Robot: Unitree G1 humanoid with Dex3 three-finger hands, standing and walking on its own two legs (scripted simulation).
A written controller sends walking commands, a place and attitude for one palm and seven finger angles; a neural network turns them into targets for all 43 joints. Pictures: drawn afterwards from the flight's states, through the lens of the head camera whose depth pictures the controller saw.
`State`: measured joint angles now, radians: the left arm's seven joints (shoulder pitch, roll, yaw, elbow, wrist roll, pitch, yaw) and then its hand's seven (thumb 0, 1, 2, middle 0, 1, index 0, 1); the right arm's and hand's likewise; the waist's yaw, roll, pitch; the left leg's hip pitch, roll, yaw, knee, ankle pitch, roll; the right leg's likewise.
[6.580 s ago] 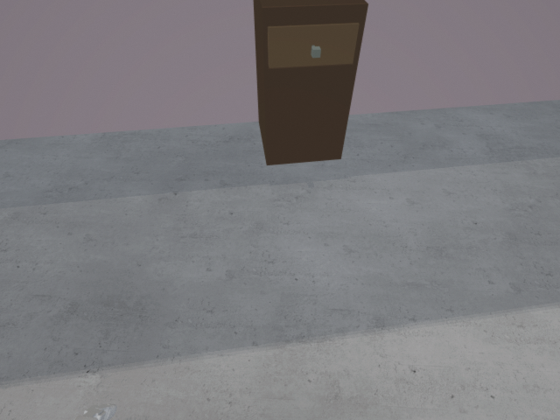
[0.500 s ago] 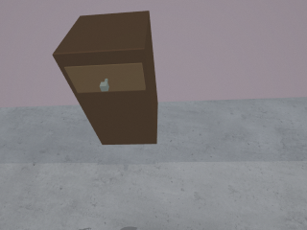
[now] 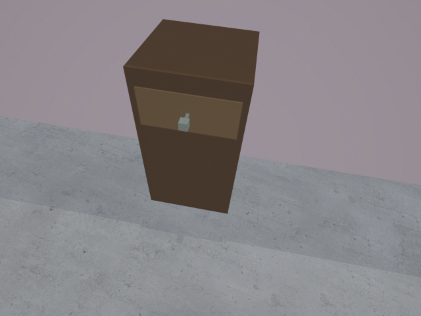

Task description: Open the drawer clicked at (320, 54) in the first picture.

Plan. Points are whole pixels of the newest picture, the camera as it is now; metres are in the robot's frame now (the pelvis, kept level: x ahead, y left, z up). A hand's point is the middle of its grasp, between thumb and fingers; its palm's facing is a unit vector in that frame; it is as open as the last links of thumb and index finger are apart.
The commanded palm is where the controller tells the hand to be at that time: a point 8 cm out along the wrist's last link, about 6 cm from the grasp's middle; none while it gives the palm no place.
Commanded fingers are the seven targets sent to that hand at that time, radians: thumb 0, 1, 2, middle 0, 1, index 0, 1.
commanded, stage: take the last steps up to it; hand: left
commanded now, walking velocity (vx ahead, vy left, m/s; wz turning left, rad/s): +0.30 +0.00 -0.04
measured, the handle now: (185, 121) +0.76 +0.17 -0.12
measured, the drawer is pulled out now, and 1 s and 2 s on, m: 0.00 0.00 0.00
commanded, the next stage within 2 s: come to a stop and stand still in 0.50 s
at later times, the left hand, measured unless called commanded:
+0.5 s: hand (165, 249) +0.30 +0.14 -0.17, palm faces -0.02 -0.98 -0.21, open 7.4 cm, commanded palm none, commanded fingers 0.00 0.90 0.90 -0.20 -0.30 -0.20 -0.30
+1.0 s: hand (158, 255) +0.29 +0.16 -0.18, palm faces +0.03 -0.97 -0.22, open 7.4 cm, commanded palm none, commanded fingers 0.00 0.90 0.90 -0.20 -0.30 -0.20 -0.30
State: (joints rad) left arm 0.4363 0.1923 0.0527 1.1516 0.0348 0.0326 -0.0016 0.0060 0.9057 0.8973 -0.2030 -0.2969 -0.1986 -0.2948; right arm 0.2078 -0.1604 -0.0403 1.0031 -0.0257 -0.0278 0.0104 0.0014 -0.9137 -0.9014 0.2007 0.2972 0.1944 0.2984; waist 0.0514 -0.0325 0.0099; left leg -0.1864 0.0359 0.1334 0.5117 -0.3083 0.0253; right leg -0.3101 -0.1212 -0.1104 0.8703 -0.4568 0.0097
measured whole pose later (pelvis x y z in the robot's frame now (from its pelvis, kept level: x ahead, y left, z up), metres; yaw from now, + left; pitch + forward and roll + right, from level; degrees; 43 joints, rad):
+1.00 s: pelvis +0.26 -0.02 +0.00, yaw -3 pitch -1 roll +1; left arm 0.23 0.16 0.04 1.04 0.01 0.05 0.03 0.00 0.91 0.90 -0.20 -0.30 -0.20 -0.29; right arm 0.09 -0.14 -0.03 1.00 -0.02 0.03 -0.03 0.00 -0.92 -0.90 0.20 0.30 0.20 0.30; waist 0.04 -0.01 0.10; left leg -0.31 0.05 0.08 0.50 -0.17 -0.01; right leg -0.34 -0.01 -0.04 0.91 -0.54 0.00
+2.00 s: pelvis +0.19 -0.07 +0.01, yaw -3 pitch +0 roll +0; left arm 0.31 0.10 0.01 1.16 0.01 0.01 0.03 0.00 0.91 0.90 -0.20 -0.30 -0.20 -0.29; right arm 0.39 -0.11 0.00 1.16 -0.02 0.01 -0.04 0.00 -0.91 -0.90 0.20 0.30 0.19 0.30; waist 0.00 0.00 0.01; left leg -0.14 0.03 0.03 0.39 -0.25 -0.02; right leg -0.21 0.04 -0.08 0.38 -0.17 -0.06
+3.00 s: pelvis +0.23 -0.06 +0.01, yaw -3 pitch +0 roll +0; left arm 0.30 0.11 0.00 1.15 0.01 -0.03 0.06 0.01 0.91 0.90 -0.20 -0.30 -0.20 -0.29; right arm 0.31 -0.12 0.01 1.13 -0.01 -0.01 -0.04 0.00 -0.91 -0.90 0.20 0.30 0.19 0.30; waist 0.00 0.03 0.02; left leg -0.11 0.02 0.03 0.44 -0.32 0.00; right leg -0.17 0.02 -0.07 0.42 -0.26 -0.04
